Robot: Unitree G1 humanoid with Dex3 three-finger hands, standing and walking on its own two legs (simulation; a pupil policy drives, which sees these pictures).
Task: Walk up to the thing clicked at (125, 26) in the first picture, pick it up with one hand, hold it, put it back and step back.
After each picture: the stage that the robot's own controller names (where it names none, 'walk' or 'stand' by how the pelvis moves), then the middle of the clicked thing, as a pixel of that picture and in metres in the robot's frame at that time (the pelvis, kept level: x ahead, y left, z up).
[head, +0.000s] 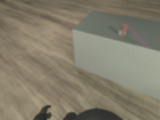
stand; (122, 30) +0.91 -0.29 +0.05
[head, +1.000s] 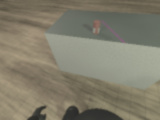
walk; (96, 27) +0.84 +0.02 +0.08
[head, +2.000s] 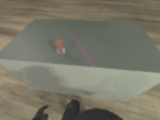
stand; (60, 47) +0.51 +0.29 +0.06
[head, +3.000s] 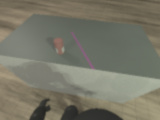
stand; (59, 46) +0.51 +0.27 +0.06
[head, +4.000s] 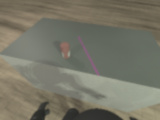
stand; (65, 50) +0.49 +0.23 +0.05
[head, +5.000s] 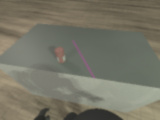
stand; (60, 55) +0.46 +0.26 +0.04
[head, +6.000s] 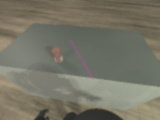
stand; (57, 55) +0.45 +0.28 +0.04
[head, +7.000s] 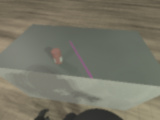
stand; (57, 56) +0.45 +0.28 +0.04
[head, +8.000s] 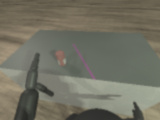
rise first; (61, 58) +0.44 +0.29 +0.05
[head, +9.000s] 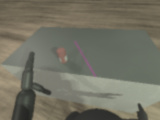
go down; (62, 55) +0.46 +0.29 +0.05
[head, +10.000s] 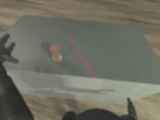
go down; (56, 54) +0.44 +0.26 +0.05
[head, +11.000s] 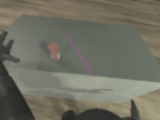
approach; (54, 52) +0.45 +0.27 +0.06
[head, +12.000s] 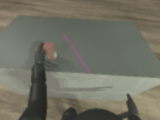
close; (50, 51) +0.45 +0.29 +0.07
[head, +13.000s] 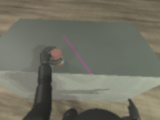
lift; (57, 57) +0.40 +0.23 +0.08
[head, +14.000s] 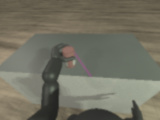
lift; (69, 57) +0.34 +0.15 +0.19
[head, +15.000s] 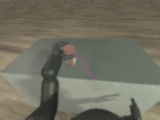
hold; (69, 55) +0.33 +0.15 +0.23
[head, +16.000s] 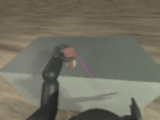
hold; (70, 58) +0.34 +0.15 +0.20
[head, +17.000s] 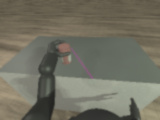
crouch; (65, 54) +0.36 +0.18 +0.21
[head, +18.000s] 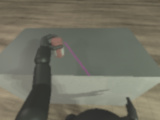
lower; (58, 47) +0.44 +0.22 +0.17
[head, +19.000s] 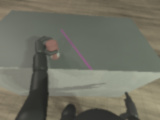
lower; (53, 50) +0.44 +0.25 +0.10
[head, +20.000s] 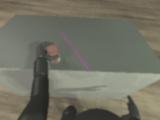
lower; (54, 55) +0.42 +0.24 +0.09
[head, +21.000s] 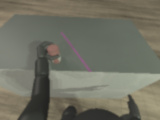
lower; (54, 54) +0.42 +0.24 +0.08
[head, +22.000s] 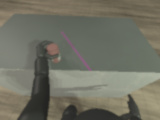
lower; (54, 53) +0.42 +0.24 +0.09
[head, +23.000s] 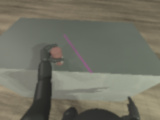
open; (57, 56) +0.41 +0.23 +0.08
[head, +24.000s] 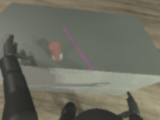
sink last; (56, 52) +0.41 +0.22 +0.08
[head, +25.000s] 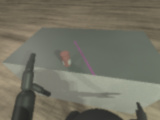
sink last; (65, 59) +0.43 +0.25 +0.05
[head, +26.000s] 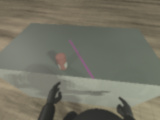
stand; (61, 61) +0.39 +0.23 +0.05
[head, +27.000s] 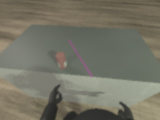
stand; (61, 60) +0.40 +0.24 +0.05
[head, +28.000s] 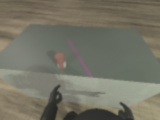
stand; (60, 61) +0.39 +0.25 +0.05
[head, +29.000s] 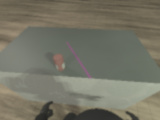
stand; (59, 62) +0.39 +0.24 +0.05
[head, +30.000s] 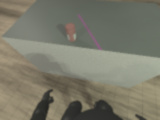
walk; (71, 32) +0.58 +0.19 +0.08
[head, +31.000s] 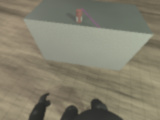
walk; (79, 16) +0.95 +0.14 +0.06
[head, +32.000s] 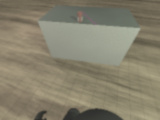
stand; (79, 16) +1.18 +0.25 +0.06
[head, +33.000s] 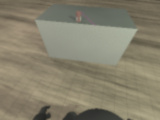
stand; (78, 16) +1.17 +0.24 +0.04
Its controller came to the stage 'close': yes
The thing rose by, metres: 0.21
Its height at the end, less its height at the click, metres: +0.00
